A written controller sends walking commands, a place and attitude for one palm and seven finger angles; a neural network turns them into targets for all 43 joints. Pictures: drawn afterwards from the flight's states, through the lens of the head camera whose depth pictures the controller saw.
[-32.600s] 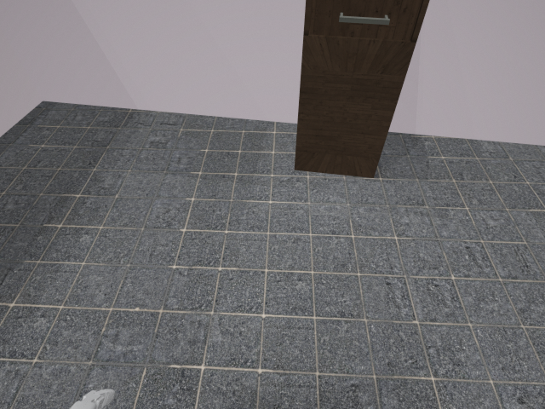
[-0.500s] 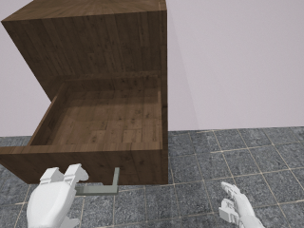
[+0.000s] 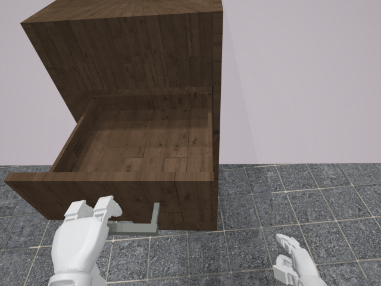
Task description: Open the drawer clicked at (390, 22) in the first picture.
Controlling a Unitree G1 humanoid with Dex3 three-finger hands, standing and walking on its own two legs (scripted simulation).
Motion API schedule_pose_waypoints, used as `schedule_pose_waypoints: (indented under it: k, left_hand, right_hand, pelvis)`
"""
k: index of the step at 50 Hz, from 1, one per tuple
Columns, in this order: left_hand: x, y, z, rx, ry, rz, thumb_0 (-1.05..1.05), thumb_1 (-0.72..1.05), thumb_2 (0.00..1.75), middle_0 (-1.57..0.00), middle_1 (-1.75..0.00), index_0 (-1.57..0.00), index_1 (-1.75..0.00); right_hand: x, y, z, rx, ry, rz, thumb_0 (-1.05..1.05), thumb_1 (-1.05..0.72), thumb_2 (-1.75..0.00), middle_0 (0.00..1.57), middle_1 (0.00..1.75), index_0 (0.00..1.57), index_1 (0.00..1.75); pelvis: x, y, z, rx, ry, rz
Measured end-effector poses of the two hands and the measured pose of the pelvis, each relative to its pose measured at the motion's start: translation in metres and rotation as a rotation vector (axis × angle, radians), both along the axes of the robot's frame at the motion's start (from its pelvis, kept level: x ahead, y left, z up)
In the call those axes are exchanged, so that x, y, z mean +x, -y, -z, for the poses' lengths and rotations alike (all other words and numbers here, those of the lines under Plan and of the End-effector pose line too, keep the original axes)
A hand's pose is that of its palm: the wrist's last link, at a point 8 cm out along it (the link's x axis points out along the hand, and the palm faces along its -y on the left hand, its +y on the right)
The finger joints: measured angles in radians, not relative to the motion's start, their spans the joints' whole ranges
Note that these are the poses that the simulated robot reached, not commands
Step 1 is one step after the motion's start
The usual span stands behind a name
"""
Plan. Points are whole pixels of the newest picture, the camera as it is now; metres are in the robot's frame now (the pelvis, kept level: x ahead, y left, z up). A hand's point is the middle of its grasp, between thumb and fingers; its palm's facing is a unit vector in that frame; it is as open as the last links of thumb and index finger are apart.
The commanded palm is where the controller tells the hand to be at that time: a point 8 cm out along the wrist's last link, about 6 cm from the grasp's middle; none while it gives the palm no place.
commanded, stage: lift the hand off the handle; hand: left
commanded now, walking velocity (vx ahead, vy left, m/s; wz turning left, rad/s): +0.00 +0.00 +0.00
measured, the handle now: (113, 218) +0.22 +0.19 +0.06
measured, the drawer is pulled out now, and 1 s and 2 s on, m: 0.29 0.29 0.29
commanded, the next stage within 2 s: draw the hand back to the body in 1.26 s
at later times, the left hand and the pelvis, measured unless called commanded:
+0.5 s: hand (90, 231) +0.18 +0.21 +0.09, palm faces +0.09 -0.18 -0.98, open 13.4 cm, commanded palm +0.14 +0.20 +0.17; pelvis +0.00 +0.01 +0.01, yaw -1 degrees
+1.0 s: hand (75, 196) +0.19 +0.20 +0.19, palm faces +0.25 -0.17 -0.95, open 13.8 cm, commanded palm +0.14 +0.20 +0.24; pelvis -0.01 +0.01 +0.03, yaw -1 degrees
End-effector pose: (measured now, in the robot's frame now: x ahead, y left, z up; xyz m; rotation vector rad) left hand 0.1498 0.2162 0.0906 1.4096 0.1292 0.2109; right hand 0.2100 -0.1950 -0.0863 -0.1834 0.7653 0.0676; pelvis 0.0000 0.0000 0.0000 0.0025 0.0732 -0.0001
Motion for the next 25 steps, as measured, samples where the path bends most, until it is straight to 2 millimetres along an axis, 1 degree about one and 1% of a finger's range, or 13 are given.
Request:
schedule_pose_waypoints:
  k: [6, 17, 25]
  left_hand:
    - [0.002, -0.001, -0.006, -0.008, -0.03, 0.02, 0.0, -0.49, 0.3, -0.32, -1.2, -0.35, -1.25]
    - [0.003, -0.001, -0.033, -0.029, 0.004, 0.059, 0.0, -0.49, 0.3, -0.35, -1.21, -0.38, -1.23]
    - [0.003, 0.001, -0.055, -0.032, 0.037, 0.073, 0.0, -0.49, 0.3, -0.37, -1.22, -0.39, -1.23]
  right_hand:
    - [0.003, -0.003, -0.008, 0.005, 0.028, 0.005, 0.01, -0.9, -0.9, 0.2, 0.3, 0.2, 0.3]
    - [0.011, -0.003, -0.021, -0.003, 0.06, 0.005, 0.01, -0.9, -0.9, 0.2, 0.3, 0.2, 0.3]
    - [0.016, -0.014, -0.025, 0.023, 0.066, -0.014, 0.01, -0.9, -0.9, 0.2, 0.3, 0.2, 0.3]
  pelvis:
    - [0.0, -0.002, -0.003, -0.004, 0.019, 0.005]
    - [0.002, -0.009, -0.009, -0.011, 0.045, 0.01]
    - [0.003, -0.014, -0.013, -0.014, 0.062, 0.011]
